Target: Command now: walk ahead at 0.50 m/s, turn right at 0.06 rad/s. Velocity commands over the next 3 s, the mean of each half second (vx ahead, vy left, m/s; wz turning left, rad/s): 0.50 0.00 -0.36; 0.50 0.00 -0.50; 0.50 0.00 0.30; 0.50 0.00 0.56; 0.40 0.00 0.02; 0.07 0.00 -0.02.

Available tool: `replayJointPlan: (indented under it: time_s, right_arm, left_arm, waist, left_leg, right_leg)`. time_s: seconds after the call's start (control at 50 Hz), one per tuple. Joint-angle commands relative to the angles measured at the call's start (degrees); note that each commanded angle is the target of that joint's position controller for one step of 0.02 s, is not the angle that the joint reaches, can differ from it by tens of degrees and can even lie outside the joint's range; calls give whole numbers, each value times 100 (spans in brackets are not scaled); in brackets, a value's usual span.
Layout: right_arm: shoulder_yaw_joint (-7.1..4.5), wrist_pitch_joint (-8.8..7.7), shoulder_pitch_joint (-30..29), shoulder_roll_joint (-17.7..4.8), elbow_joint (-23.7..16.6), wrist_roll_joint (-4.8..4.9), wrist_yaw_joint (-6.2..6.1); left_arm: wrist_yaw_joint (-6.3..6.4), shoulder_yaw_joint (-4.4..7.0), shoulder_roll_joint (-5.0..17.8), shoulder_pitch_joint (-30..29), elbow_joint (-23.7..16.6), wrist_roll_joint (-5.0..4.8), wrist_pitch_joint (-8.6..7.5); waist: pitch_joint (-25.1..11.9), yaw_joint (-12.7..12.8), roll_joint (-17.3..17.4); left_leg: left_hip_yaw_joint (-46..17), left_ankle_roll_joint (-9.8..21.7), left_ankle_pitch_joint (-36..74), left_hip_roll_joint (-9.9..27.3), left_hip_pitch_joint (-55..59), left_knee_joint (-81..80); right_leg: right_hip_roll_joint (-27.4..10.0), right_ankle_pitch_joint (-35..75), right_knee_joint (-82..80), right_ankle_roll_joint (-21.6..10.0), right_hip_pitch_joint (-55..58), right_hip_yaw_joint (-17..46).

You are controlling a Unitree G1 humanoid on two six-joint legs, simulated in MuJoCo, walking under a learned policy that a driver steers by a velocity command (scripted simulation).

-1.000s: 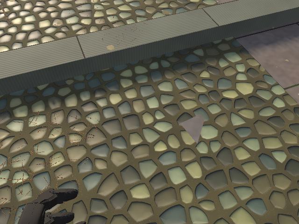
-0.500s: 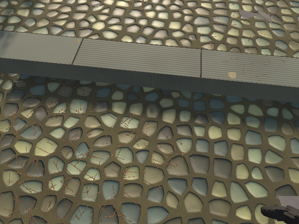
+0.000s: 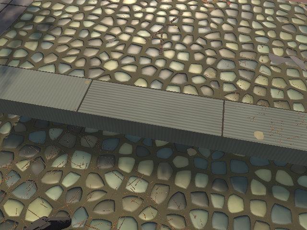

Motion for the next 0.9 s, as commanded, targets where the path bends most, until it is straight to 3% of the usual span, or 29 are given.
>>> replayJointPlan:
  time_s: [0.02,0.04,0.06,0.08,0.1,0.12,0.14,0.16,0.2,0.26,0.28,0.3,0.34,0.4,0.44,0.46,0.48,0.5,0.52,0.54,0.56,0.58,0.62,0.68,0.78,0.84,0.9]
  right_arm:
    - [-140,-4,-36,-717,-251,-62,-47]
    - [-38,-67,409,-455,-385,-95,-50]
    - [20,-154,545,-360,-401,-96,-41]
    - [-46,-244,63,-753,-512,-2,6]
    - [-42,-318,-513,-776,-630,64,44]
    - [-29,-384,-873,-708,-720,-20,62]
    - [-59,-405,-916,-688,-736,-133,58]
    - [-53,-409,-848,-607,-747,-176,62]
    - [-24,-377,-773,-468,-738,-187,62]
    - [52,-347,-1297,-292,-867,-174,33]
    - [184,-122,-1321,-92,-852,-528,167]
    - [199,-33,-1416,-40,-885,-498,216]
    - [201,18,-1718,-158,-941,-361,221]
    - [180,-52,-2095,-346,-1058,-288,171]
    - [142,-120,-1844,-466,-993,-280,132]
    - [115,-169,-1468,-513,-878,-280,96]
    - [58,-249,-893,-646,-702,-322,28]
    - [-51,-307,-82,-1070,-644,-448,-71]
    - [-185,-203,32,-1594,-616,-474,-98]
    - [-170,-121,-152,-1240,-554,-386,-74]
    - [-42,-121,-377,-744,-593,-330,-41]
    - [28,-137,-544,-506,-538,-312,-15]
    - [78,-217,-512,-354,-381,-273,-27]
    - [37,-340,-286,-412,-175,-199,20]
    - [0,-331,-87,-438,104,-193,37]
    - [-29,-324,11,-532,249,-207,41]
    - [-36,-277,272,-624,460,-201,7]
  left_arm:
    - [24,376,1049,966,-113,32,-109]
    - [17,491,1528,1711,-48,92,-98]
    - [-40,489,1398,2009,138,-93,-38]
    - [-40,367,1032,1793,84,-199,-14]
    - [-5,322,877,1499,-21,-111,36]
    - [12,295,819,1308,-56,-29,75]
    - [40,259,723,1206,-91,4,79]
    - [64,244,709,1165,-119,23,92]
    - [119,258,738,1187,-114,-33,111]
    - [234,341,968,1355,-32,-83,148]
    - [165,391,1070,1737,291,94,225]
    - [124,402,1005,1780,314,90,271]
    - [87,404,901,1890,320,64,314]
    - [132,464,997,2043,311,120,354]
    - [187,501,1085,1904,259,152,359]
    - [191,508,1104,1803,254,140,349]
    - [166,473,1005,1771,269,101,314]
    - [127,355,617,1777,147,32,253]
    - [145,275,267,2283,-30,-96,271]
    - [197,314,733,2219,143,113,378]
    - [149,354,839,1869,203,174,419]
    - [85,337,730,1662,195,173,435]
    - [-13,319,615,1525,203,259,544]
    - [-93,267,475,1243,120,243,613]
    - [-225,148,310,277,-175,235,593]
    - [-287,53,199,-285,-350,223,549]
    - [-260,26,240,-548,-449,281,540]
  waist:
    - [-882,739,631]
    - [-1777,759,-409]
    - [-1906,776,-1532]
    - [-1218,863,-872]
    - [-606,880,-371]
    - [-112,787,36]
    - [-45,640,77]
    - [-73,523,-86]
    - [-140,429,-277]
    - [1,542,-227]
    - [29,497,-207]
    - [44,534,-326]
    - [8,678,-380]
    - [28,800,-298]
    - [5,629,-305]
    - [-82,432,-280]
    - [-372,142,-16]
    - [-1106,-191,702]
    - [-1518,32,1930]
    - [-1001,158,1251]
    - [-404,165,589]
    - [-90,240,477]
    - [108,326,859]
    - [29,361,824]
    - [260,238,755]
    - [390,146,728]
    - [423,106,714]
  left_leg:
    - [-203,436,4739,1230,-225,1590]
    - [217,12,3107,514,-1980,3536]
    - [317,-306,-587,-69,-3559,4881]
    - [-36,-242,-554,313,-4275,5234]
    - [76,-205,-114,536,-4367,5117]
    - [198,-201,184,690,-4351,4691]
    - [197,-228,456,856,-4103,4225]
    - [239,-292,592,895,-3831,3930]
    - [364,-455,628,889,-3623,3421]
    - [486,-672,1340,776,-3502,2341]
    - [874,-694,1650,684,-2975,2204]
    - [944,-684,1936,625,-2811,1978]
    - [927,-691,2212,597,-2684,1708]
    - [728,-631,1952,590,-2770,1240]
    - [628,-504,1531,523,-2290,840]
    - [650,-406,1371,446,-1717,581]
    - [537,-240,1352,548,-758,195]
    - [-597,79,309,1729,411,-108]
    - [-2945,672,-703,2972,1539,-777]
    - [-3379,800,-1382,3020,1014,-868]
    - [-2581,693,-1127,2709,415,-928]
    - [-1760,585,-198,2407,-5,-1023]
    - [-653,397,1159,2006,-351,-1135]
    - [71,449,2613,1968,-273,-1158]
    - [1002,463,3158,1868,-172,-1359]
    - [1472,347,3303,1811,-261,-1338]
    - [1672,264,4068,1920,-1,-1042]
  right_leg:
    - [-206,13,11,-637,1874,190]
    - [-1314,-145,35,-1457,3967,2193]
    - [-1952,-1391,-902,-1998,4819,4281]
    - [-1885,-2361,-1152,-1738,4481,4270]
    - [-1660,-2208,-1227,-1535,3786,3539]
    - [-1413,-1632,-1356,-1452,3094,3027]
    - [-1229,-1067,-1421,-1377,2747,2709]
    - [-1055,-648,-1503,-1362,2535,2521]
    - [-918,-118,-1593,-1418,2285,2207]
    - [-747,228,-1668,-1363,1873,1818]
    - [-411,608,-1599,-1116,1442,1469]
    - [-266,722,-1518,-991,1325,1334]
    - [-278,685,-1380,-897,1375,1473]
    - [-582,540,-1087,-911,1943,2013]
    - [-710,538,-781,-801,2055,2317]
    - [-640,692,-464,-722,1947,2344]
    - [-325,800,290,-582,1701,2128]
    - [58,51,1786,-411,1224,1548]
    - [962,-2991,3050,-235,-433,675]
    - [429,-2997,3694,-280,-1011,561]
    - [212,-2492,3763,-286,-949,606]
    - [46,-2144,3626,-236,-811,537]
    - [-155,-1869,3429,-129,-617,413]
    - [-198,-1480,3414,-39,-734,304]
    - [-319,-607,2426,76,-1079,36]
    - [-280,-229,1468,-40,-638,-319]
    - [-102,-602,878,-290,-238,-569]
